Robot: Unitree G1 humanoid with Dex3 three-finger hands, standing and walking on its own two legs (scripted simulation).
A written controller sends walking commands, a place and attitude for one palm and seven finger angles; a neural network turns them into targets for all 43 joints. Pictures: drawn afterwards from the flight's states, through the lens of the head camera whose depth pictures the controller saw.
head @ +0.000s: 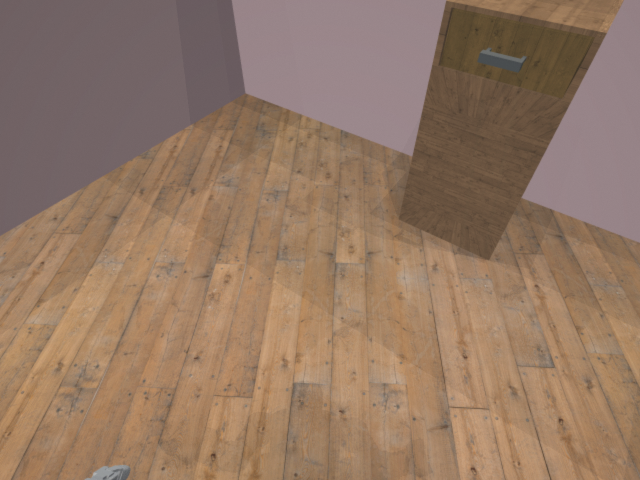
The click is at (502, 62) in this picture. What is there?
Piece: drawer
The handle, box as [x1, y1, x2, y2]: [477, 48, 526, 72]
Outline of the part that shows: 477,61 517,72 520,69 526,56 523,56 520,59 491,52 491,48 488,48 480,52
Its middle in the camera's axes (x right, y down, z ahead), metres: +0.51 -0.51 +1.08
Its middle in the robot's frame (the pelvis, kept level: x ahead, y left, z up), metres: +1.18 -0.45 +0.02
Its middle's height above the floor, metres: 0.79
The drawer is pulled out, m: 0.00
